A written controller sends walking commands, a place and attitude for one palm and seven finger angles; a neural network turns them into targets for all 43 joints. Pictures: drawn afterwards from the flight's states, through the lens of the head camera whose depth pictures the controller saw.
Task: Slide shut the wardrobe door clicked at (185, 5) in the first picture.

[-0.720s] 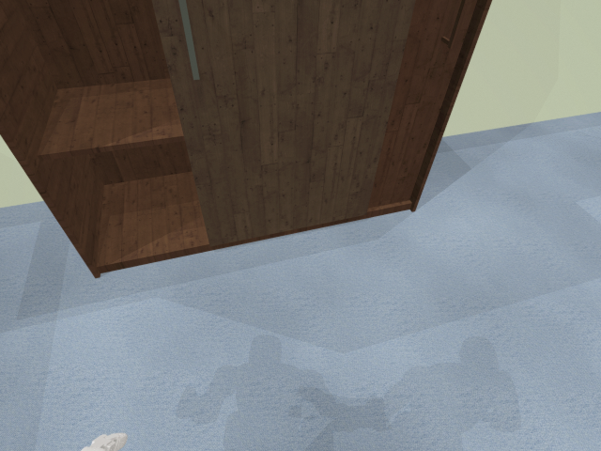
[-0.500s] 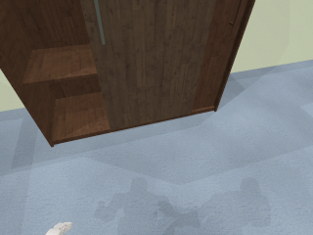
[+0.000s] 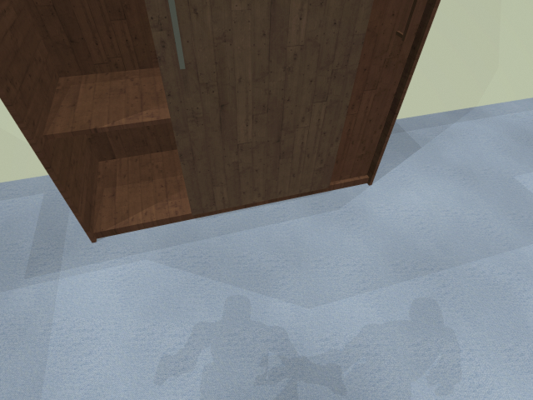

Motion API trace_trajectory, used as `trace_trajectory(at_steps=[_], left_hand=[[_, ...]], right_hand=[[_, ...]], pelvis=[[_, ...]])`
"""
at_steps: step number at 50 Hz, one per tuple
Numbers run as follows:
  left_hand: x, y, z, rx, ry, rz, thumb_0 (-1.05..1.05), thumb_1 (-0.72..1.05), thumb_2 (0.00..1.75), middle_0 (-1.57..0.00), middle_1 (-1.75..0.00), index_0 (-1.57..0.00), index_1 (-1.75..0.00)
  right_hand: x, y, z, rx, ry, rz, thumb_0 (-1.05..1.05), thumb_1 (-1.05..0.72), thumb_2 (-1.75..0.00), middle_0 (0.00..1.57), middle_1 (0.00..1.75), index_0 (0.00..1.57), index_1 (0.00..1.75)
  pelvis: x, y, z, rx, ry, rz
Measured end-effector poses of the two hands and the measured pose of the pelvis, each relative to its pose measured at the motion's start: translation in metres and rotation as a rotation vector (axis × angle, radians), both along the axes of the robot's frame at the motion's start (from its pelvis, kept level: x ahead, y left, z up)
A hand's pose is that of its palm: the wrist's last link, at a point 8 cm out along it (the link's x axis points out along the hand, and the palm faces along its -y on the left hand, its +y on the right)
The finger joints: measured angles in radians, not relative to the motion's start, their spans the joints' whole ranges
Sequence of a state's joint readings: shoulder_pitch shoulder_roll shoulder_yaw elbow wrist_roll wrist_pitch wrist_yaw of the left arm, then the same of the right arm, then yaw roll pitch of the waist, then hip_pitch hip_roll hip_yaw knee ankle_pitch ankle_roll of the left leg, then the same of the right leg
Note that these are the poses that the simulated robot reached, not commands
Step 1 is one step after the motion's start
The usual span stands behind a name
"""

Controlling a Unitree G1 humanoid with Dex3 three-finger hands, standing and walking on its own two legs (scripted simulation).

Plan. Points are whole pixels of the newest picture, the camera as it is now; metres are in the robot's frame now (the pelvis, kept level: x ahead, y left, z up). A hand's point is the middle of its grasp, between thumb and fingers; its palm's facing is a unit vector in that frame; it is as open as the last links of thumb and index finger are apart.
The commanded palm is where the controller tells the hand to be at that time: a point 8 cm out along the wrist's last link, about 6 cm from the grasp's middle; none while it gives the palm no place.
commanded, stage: stand and wait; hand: right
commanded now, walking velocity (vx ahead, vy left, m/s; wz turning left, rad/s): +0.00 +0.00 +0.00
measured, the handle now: (174, 23) +1.02 +0.33 +0.14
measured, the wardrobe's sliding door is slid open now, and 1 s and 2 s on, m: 0.45 0.45 0.45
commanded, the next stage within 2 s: look at it before walking up in 0.10 s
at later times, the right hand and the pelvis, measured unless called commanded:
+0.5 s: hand out of the picture +0.08 -0.24 -0.15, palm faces -0.03 +0.94 -0.33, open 7.4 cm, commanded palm none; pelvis +0.01 +0.00 +0.00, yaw +0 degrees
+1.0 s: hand out of the picture +0.08 -0.24 -0.16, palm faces -0.05 +0.94 -0.33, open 7.4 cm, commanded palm none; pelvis +0.01 +0.00 +0.00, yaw +4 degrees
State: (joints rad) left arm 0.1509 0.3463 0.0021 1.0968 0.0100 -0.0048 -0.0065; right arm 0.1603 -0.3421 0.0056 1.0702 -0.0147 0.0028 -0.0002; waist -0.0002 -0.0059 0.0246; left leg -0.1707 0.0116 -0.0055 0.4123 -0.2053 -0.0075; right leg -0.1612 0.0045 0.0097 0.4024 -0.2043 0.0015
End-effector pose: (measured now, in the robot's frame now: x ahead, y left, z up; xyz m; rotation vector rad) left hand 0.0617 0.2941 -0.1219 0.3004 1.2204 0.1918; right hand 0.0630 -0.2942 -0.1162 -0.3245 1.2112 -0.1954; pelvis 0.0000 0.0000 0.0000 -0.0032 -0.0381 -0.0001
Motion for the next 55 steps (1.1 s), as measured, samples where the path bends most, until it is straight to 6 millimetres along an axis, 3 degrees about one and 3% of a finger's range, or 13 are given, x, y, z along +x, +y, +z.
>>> trace_trajectory(at_steps=[20, 45, 50, 55], left_hand=[[0.009, 0.000, 0.003, -0.001, -0.010, 0.000, 0.00, 0.90, 0.90, -0.21, -0.30, -0.21, -0.30], [0.025, -0.002, 0.004, 0.002, -0.026, -0.004, 0.00, 0.90, 0.90, -0.21, -0.30, -0.21, -0.30], [0.018, -0.010, -0.002, -0.012, -0.044, 0.043, 0.00, 0.90, 0.90, -0.21, -0.30, -0.20, -0.30], [-0.005, -0.019, -0.016, -0.059, -0.044, 0.112, 0.00, 0.90, 0.90, -0.21, -0.30, -0.20, -0.30]], right_hand=[[0.010, 0.007, -0.001, 0.015, -0.011, 0.010, 0.01, -0.91, -0.90, 0.20, 0.30, 0.20, 0.30], [0.017, 0.002, 0.000, 0.005, -0.001, 0.006, 0.01, -0.91, -0.90, 0.20, 0.30, 0.20, 0.30], [0.014, 0.010, -0.007, 0.014, 0.033, 0.020, 0.01, -0.91, -0.90, 0.20, 0.30, 0.20, 0.30], [0.011, 0.031, -0.019, 0.046, 0.076, 0.063, 0.01, -0.91, -0.90, 0.20, 0.30, 0.20, 0.30]], pelvis=[[0.004, 0.002, 0.001, 0.001, 0.006, 0.004], [0.012, 0.000, 0.002, 0.001, 0.007, 0.015], [0.009, 0.000, -0.002, -0.004, 0.014, 0.062], [0.002, 0.006, -0.010, -0.028, 0.014, 0.126]])
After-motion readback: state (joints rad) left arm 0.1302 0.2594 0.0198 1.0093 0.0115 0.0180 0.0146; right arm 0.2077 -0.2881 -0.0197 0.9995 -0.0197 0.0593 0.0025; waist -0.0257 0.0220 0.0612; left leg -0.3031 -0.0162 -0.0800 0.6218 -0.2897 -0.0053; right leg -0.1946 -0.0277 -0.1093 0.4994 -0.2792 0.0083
